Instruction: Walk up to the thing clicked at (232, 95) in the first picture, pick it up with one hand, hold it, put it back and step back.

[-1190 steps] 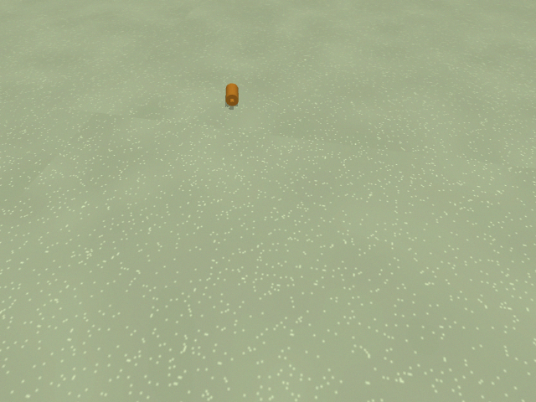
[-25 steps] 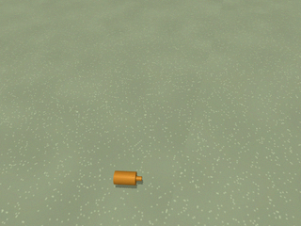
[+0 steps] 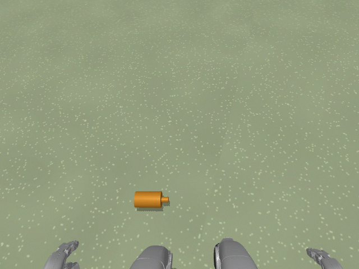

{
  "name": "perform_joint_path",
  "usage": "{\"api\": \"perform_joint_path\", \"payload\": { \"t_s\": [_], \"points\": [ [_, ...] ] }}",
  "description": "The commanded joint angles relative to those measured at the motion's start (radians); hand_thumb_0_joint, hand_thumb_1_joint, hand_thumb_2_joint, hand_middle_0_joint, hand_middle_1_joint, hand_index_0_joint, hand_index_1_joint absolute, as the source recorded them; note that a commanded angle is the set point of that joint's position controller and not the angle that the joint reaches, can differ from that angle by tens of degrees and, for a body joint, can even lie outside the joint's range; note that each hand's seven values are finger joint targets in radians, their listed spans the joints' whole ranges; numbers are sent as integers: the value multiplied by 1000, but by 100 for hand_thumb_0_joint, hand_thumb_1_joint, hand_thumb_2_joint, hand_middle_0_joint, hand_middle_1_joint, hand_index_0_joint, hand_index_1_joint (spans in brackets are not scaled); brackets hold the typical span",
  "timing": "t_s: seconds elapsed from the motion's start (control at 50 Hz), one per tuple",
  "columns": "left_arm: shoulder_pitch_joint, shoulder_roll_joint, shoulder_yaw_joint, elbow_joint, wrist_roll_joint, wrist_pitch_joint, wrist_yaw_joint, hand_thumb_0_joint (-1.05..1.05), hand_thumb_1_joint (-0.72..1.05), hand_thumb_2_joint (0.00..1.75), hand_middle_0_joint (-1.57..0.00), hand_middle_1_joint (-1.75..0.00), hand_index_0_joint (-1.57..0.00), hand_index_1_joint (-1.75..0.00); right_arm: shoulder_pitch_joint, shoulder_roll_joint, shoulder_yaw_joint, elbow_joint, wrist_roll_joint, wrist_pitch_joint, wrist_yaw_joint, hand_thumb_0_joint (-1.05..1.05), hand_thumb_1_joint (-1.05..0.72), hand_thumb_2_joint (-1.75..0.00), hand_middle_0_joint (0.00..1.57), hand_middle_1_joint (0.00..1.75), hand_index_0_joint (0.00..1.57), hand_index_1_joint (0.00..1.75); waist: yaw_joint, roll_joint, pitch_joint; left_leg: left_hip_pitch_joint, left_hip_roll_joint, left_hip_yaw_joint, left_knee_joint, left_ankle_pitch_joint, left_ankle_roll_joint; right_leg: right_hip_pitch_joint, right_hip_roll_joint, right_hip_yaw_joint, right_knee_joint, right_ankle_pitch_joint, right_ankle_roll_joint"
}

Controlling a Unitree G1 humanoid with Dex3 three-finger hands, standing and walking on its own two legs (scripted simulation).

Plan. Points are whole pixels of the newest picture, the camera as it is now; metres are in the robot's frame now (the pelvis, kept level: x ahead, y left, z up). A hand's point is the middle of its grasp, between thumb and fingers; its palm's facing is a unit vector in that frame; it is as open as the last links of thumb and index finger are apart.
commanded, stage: walk up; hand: left
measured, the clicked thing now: (152, 199) +0.47 +0.20 -0.70
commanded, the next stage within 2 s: stand in 0.52 s
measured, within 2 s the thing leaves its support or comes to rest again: neither
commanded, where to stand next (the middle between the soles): +0.07 +0.00 m, yaw -3 degrees
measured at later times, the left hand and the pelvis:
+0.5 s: hand out of the picture +0.10 +0.27 -0.13, palm faces -0.17 -0.91 -0.37, open 7.4 cm; pelvis +0.01 -0.01 +0.02, yaw -4 degrees
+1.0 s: hand (99, 256) +0.15 +0.21 -0.11, palm faces -0.12 -0.94 -0.33, open 7.4 cm; pelvis +0.02 -0.02 +0.03, yaw -4 degrees
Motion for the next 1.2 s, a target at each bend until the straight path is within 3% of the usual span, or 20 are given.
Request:
{"api": "perform_joint_path", "payload": {
  "t_s": [0.0, 0.06, 0.08, 0.1, 0.12, 0.18, 0.28, 0.36, 0.42, 0.48, 0.5, 0.52, 0.54, 0.62, 0.68, 0.78, 0.82, 0.84, 1.02, 1.18],
  "points": [
    [14, 321, 108, -54, 27, 0, 30, 0, 90, 90, -20, -30, -20, -30, 158, -179, -61, 12, -21, -13, 3, 0, -90, -90, 20, 30, 20, 30, 14, -295, -258, 47, 33, 79, -223, -29, -10, 125, -192, 235, -238, -230, -219],
    [-9, 290, 98, -48, 3, 27, 18, 0, 90, 90, -20, -30, -20, -30, 215, -178, -69, 66, -43, -32, 5, 0, -90, -90, 20, 30, 20, 30, -20, -211, -231, 228, 1, 105, -538, 148, 2, -25, -143, 201, -97, -274, -144],
    [13, 238, 85, -47, -7, 35, 17, 0, 90, 90, -20, -30, -20, -30, 191, -216, -76, 56, -62, -39, 2, 0, -90, -90, 20, 30, 20, 30, -18, -69, -178, 208, 90, -79, -686, 31, 37, -127, -66, 170, 45, -348, -100],
    [-28, 211, 80, -57, -18, 31, 25, 0, 90, 90, -20, -30, -20, -30, 80, -342, -94, 6, -58, -41, 3, 0, -90, -90, 20, 30, 20, 30, -27, 211, -115, 52, 378, -507, -862, -102, 152, -206, 92, 34, 256, -414, -39],
    [-99, 287, 109, -42, -2, 27, 35, 0, 90, 90, -20, -30, -20, -30, 13, -376, -102, -10, -49, -49, 2, 0, -90, -90, 20, 30, 20, 30, -51, 134, -29, -122, 454, -601, -905, -47, 246, -127, 71, 167, 388, -428, -34],
    [30, 247, 97, 18, -25, 31, 15, 0, 90, 90, -20, -30, -20, -30, -23, -257, -69, 9, -54, -94, -28, 0, -90, -90, 20, 30, 20, 30, 31, -34, -92, 107, 284, -266, -721, 341, 109, -133, 93, 221, 432, -242, -45],
    [-56, 240, 89, -23, 12, 0, -28, 0, 90, 90, -20, -30, -20, -30, 168, -281, -90, 50, -55, -125, -16, 0, -90, -90, 20, 30, 20, 30, -85, 97, -169, 456, 320, -255, -721, 264, 188, -185, 55, 89, 166, -306, -19],
    [-61, 264, 92, -44, 18, -19, -48, 0, 90, 90, -20, -30, -20, -30, 243, -301, -101, 28, -46, -137, -7, 0, -90, -90, 20, 30, 20, 30, -97, 104, -117, 510, 367, -285, -742, 350, 238, -214, 22, 58, 115, -370, -40],
    [0, 252, 93, -35, 10, -34, -61, 0, 90, 90, -20, -30, -20, -30, 201, -291, -92, -9, -43, -133, 5, 0, -90, -90, 20, 30, 20, 30, -63, 129, -120, 416, 331, -180, -717, 470, 224, -57, 27, -4, 19, -318, -46],
    [209, 244, 106, 45, 3, -51, -41, 0, 90, 90, -20, -30, -20, -30, 88, -221, -56, -50, -25, -111, 10, 0, -90, -90, 20, 30, 20, 30, 68, 59, -179, 121, 178, 54, -446, 631, 106, 407, 79, -63, -246, -42, -66],
    [194, 284, 96, 50, -4, -64, -26, 0, 90, 90, -20, -30, -20, -30, 63, -96, -32, -48, 2, -111, 0, 0, -90, -90, 20, 30, 20, 30, 76, -146, -215, -18, 99, 92, -239, 542, 2, 534, -179, 268, -332, 322, -99],
    [165, 368, 98, 34, -6, -65, -17, 0, 90, 90, -20, -30, -20, -30, 53, -89, -21, -71, 10, -93, -15, 0, -90, -90, 20, 30, 20, 30, 50, -223, -226, 1, 28, 68, -247, 1, -2, 419, -349, 451, -331, 513, -220],
    [139, 354, 92, 38, -8, -62, -11, 0, 90, 90, -20, -30, -20, -30, 60, -147, -38, -54, 9, -78, -25, 0, -90, -90, 20, 30, 20, 30, 31, -156, -194, 95, 47, -22, -202, -81, 10, 273, -326, 428, -312, 458, -275],
    [24, 271, 60, 2, -21, -59, 8, 0, 90, 90, -20, -30, -20, -30, 109, -152, -45, 13, -7, -61, -15, 0, -90, -90, 20, 30, 20, 30, -18, -168, -146, 71, 44, -48, -316, 32, 13, 319, -202, 208, -305, 402, -159],
    [-30, 270, 56, -6, -16, -47, 6, 0, 90, 90, -20, -30, -20, -30, 126, -144, -39, 42, -10, -63, -10, 0, -90, -90, 20, 30, 20, 30, -26, -214, -211, 171, 57, 15, -461, 118, -21, 321, -185, 148, -284, 393, -157],
    [-91, 227, 39, 17, -23, -21, -2, 0, 90, 90, -20, -30, -20, -30, 40, -170, -34, 77, -29, -77, -3, 0, -90, -90, 20, 30, 20, 30, -19, -140, -169, 370, 109, -39, -711, 429, -9, 115, -88, 133, -333, -159, -68],
    [-86, 218, 37, 49, -30, -13, -11, 0, 90, 90, -20, -30, -20, -30, -33, -200, -26, 80, -29, -89, 4, 0, -90, -90, 20, 30, 20, 30, 10, -117, -122, 215, 164, -118, -767, 206, 17, 159, -45, 134, -389, -323, -47],
    [-104, 226, 42, 66, -22, -13, -16, 0, 90, 90, -20, -30, -20, -30, -29, -202, -27, 106, -28, -88, 6, 0, -90, -90, 20, 30, 20, 30, 1, -82, -87, 103, 145, -100, -796, 78, 15, 240, -51, 139, -382, -326, -45],
    [-94, 209, 39, 162, -21, -34, -25, 0, 90, 90, -20, -30, -20, -30, -84, -148, -2, 181, -23, -114, 0, 0, -90, -90, 20, 30, 20, 30, 5, -30, -216, 269, 161, -57, -795, 503, 3, 354, -66, 99, -357, 77, -35],
    [-103, 209, 34, 215, -16, -23, -23, 0, 90, 90, -20, -30, -20, -30, -110, -148, 8, 222, -22, -102, -4, 0, -90, -90, 20, 30, 20, 30, 0, -31, -199, 269, 164, -51, -838, 443, 0, 346, -65, 93, -380, 32, -29]
  ]
}}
